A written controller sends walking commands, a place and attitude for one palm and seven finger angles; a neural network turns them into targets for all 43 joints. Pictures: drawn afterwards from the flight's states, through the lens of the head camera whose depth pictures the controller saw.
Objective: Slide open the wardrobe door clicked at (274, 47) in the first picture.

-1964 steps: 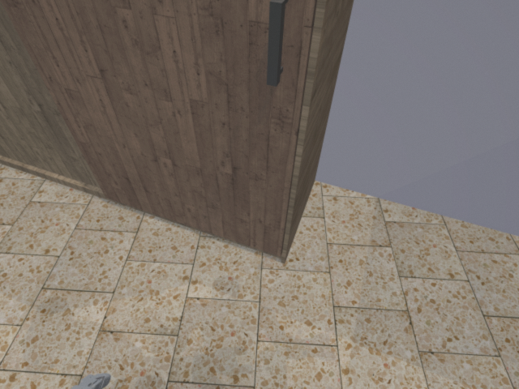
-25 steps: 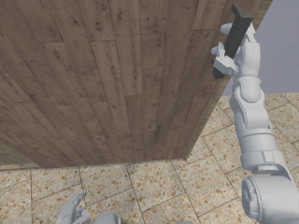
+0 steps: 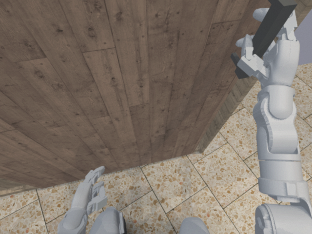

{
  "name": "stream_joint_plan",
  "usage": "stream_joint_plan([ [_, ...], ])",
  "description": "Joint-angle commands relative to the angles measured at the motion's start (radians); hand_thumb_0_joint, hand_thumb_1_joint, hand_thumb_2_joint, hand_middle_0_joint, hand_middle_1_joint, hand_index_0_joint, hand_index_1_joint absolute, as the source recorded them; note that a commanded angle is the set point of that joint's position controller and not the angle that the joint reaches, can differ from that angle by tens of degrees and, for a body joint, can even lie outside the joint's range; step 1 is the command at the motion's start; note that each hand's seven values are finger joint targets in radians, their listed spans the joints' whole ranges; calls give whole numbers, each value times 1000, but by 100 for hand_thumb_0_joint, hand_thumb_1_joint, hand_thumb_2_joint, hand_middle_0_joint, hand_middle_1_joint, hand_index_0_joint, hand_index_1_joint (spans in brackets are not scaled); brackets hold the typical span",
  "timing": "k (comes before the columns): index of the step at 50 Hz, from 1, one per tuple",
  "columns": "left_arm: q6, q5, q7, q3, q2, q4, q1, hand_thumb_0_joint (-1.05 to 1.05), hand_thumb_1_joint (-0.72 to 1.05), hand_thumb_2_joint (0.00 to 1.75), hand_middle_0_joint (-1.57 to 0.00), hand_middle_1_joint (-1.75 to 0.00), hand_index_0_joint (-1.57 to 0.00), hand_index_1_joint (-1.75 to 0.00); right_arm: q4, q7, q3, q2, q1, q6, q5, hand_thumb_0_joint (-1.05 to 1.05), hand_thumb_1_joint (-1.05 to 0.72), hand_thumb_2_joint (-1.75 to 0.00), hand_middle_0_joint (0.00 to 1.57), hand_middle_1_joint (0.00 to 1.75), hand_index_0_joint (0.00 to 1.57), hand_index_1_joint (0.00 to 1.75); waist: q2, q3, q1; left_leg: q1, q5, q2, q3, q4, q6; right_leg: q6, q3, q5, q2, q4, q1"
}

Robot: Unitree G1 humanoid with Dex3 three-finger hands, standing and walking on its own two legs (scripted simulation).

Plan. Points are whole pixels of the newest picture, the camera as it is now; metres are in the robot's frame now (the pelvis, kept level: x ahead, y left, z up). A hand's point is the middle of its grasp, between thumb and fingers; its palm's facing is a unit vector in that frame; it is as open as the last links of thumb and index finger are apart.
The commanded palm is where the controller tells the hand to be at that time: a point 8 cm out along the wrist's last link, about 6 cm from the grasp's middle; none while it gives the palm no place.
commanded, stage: step sideways, sliding the door along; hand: right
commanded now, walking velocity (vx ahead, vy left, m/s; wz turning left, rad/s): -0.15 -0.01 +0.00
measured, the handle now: (253, 37) +0.44 -0.25 +0.20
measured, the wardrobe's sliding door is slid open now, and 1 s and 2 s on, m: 0.06 0.33 0.48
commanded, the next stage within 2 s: none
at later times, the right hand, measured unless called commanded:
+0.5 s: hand (176, 73) +0.37 -0.08 +0.19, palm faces +0.03 +1.00 +0.03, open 7.1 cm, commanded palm +0.35 -0.07 +0.18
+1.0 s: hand (107, 82) +0.37 +0.04 +0.19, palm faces -0.05 +1.00 -0.02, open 6.3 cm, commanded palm +0.35 +0.01 +0.18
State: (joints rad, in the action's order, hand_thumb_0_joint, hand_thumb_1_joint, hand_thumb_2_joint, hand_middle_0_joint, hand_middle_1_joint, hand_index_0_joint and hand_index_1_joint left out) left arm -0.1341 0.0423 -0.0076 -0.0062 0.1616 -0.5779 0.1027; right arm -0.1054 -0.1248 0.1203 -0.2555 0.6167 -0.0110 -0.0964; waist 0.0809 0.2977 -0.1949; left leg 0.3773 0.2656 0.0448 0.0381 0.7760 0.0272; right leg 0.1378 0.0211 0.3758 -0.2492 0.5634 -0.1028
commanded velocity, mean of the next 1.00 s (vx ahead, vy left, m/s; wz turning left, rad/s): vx -0.22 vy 0.21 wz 0.15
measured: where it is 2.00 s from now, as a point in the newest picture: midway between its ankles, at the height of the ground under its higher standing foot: outside the picture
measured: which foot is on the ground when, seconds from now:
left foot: up 0.00-0.02, down 0.04-0.24, up 0.26-0.68, down 0.70-1.00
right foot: down 0.00-0.04, up 0.06-0.22, down 0.24-0.72, up 0.74-1.00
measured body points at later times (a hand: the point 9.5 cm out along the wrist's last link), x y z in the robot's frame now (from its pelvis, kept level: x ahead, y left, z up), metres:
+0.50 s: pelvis +0.04 +0.02 +0.01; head +0.15 +0.00 +0.45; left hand +0.26 +0.19 -0.08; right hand +0.36 -0.14 +0.19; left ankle +0.04 +0.18 -0.65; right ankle -0.01 -0.08 -0.73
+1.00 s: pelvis -0.01 +0.11 +0.00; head +0.09 +0.11 +0.43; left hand +0.20 +0.35 -0.09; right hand +0.36 -0.02 +0.19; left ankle +0.11 +0.17 -0.73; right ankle -0.05 -0.01 -0.73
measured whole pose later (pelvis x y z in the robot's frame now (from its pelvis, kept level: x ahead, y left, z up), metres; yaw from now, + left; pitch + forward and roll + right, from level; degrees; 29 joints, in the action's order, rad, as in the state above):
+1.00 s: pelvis -0.01 +0.11 +0.00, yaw +4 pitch +1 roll -1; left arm -0.06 0.02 0.00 -0.02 0.22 -0.58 -0.01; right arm 0.22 -0.14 0.00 -0.16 0.37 -0.10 -0.05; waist -0.04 0.22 0.00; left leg 0.46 0.05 -0.04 0.08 0.49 -0.10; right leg 0.03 0.09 0.41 -0.01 0.62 -0.24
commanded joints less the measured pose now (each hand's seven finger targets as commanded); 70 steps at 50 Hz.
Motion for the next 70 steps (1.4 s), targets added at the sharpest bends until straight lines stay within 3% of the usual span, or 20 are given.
stream_joint_plan([
  [1,-80,14,26,-45,139,124,-62,0,90,90,-20,-30,-20,-30,413,91,-272,69,438,-147,47,0,-90,-90,45,140,45,140,99,-571,222,-283,-557,-22,63,-307,2,-152,123,-688,52,239,145],
  [3,-81,-4,48,-31,97,113,-105,0,90,90,-20,-30,-20,-30,440,79,-221,-13,338,-135,65,0,-90,-90,45,140,45,140,-299,-579,203,-454,-1318,281,-295,-276,-107,-111,50,234,254,509,-243],
  [5,-70,5,54,-41,109,91,-62,0,90,90,-20,-30,-20,-30,564,73,-228,13,287,-143,50,0,-90,-90,45,140,45,140,-434,-594,185,-464,-1285,309,-304,-224,-140,-114,-68,296,220,626,-302],
  [10,-80,-3,46,-31,109,88,-108,0,90,90,-20,-30,-20,-30,732,60,-381,196,245,-216,48,0,-90,-90,45,140,45,140,-295,-651,249,-356,-957,157,-80,-46,-77,-128,25,-215,194,-2,-29],
  [12,-76,-7,19,-66,161,148,-115,0,90,90,-20,-30,-20,-30,781,77,-481,281,216,-240,37,0,-90,-90,45,140,45,140,74,-715,222,51,102,30,-29,205,-2,-286,-270,-1116,-166,-38,307],
  [13,-74,-2,-5,-80,169,153,-64,0,90,90,-20,-30,-20,-30,732,87,-479,293,204,-247,53,0,-90,-90,45,140,45,140,52,-753,226,110,320,14,-83,360,-21,-342,-251,-1197,-212,-20,343],
  [29,-48,-51,-19,-17,102,166,-82,0,90,90,-20,-30,-20,-30,688,91,-358,149,83,-201,81,0,-90,-90,45,140,45,140,164,-568,230,147,2,-41,43,5,-6,-202,70,-1209,-132,2,445],
  [34,-26,-32,-5,5,87,161,-173,0,90,90,-20,-30,-20,-30,704,85,-294,88,64,-211,70,0,-90,-90,45,140,45,140,42,-528,205,-212,-264,-29,28,-206,-18,-181,69,-866,-137,154,115],
  [37,-29,-30,16,18,42,165,-185,0,90,90,-20,-30,-20,-30,681,65,-249,29,-76,-189,85,0,-90,-90,45,140,45,140,-392,-535,148,-307,-1316,288,-371,-354,-189,-95,16,370,253,610,-224],
  [39,-25,-22,4,-12,64,140,-154,0,90,90,-20,-30,-20,-30,746,71,-291,74,-49,-207,66,0,-90,-90,45,140,45,140,-389,-589,158,-334,-1055,285,-357,-357,-134,-102,-103,330,234,686,-249],
  [41,-19,-28,-6,5,49,95,-160,0,90,90,-20,-30,-20,-30,813,61,-307,107,19,-241,74,0,-90,-90,45,140,45,140,-221,-636,192,-442,-964,230,-302,-331,-202,-79,-75,250,219,572,-284],
  [45,25,-28,6,-13,69,112,-146,0,90,90,-20,-30,-20,-30,745,39,-205,34,52,-262,84,0,-90,-90,45,140,45,140,-243,-719,182,-467,-822,193,-236,-346,-197,-86,21,180,260,257,-161],
  [48,41,-25,22,-21,85,115,-94,0,90,90,-20,-30,-20,-30,684,43,-208,29,122,-267,75,0,-90,-90,45,140,45,140,-162,-752,219,-341,-639,152,-164,-282,-139,-107,60,-37,202,-53,27],
  [49,43,-26,28,-36,105,116,-78,0,90,90,-20,-30,-20,-30,661,46,-195,7,156,-269,67,0,-90,-90,45,140,45,140,-96,-748,238,-172,-480,113,-132,-192,-101,-138,-5,-219,107,-151,187],
  [51,33,-40,32,-66,151,153,-99,0,90,90,-20,-30,-20,-30,608,68,-198,6,212,-273,53,0,-90,-90,45,140,45,140,190,-640,224,245,245,-42,-115,233,-21,-363,-533,-926,-392,-219,327],
  [52,25,-54,29,-67,149,133,-134,0,90,90,-20,-30,-20,-30,499,70,-129,-6,210,-260,55,0,-90,-90,45,140,45,140,61,-616,208,240,197,-60,-217,419,-48,-382,-409,-936,-392,-185,274],
  [57,34,-31,19,-75,168,83,-76,0,90,90,-20,-30,-20,-30,432,94,-242,106,342,-210,52,0,-90,-90,45,140,45,140,125,-506,217,305,59,-17,-91,344,-3,-251,-49,-859,-188,-132,303],
  [66,4,1,14,-56,167,100,-45,0,90,90,-20,-30,-20,-30,375,88,-333,172,370,-195,40,0,-90,-90,45,140,45,140,303,-537,245,-115,-44,-84,100,-235,-3,-159,87,-904,-79,-1,244],
  [68,1,24,11,-48,149,94,-56,0,90,90,-20,-30,-20,-30,373,70,-270,84,359,-197,44,0,-90,-90,45,140,45,140,142,-592,217,-315,-363,-26,67,-402,-17,-213,77,-695,-6,135,134],
  [70,7,22,33,-36,96,96,-104,0,90,90,-20,-30,-20,-30,350,43,-184,-45,330,-181,62,0,-90,-90,45,140,45,140,-268,-621,191,-512,-1107,285,-206,-316,-147,-214,57,244,178,432,-269],
])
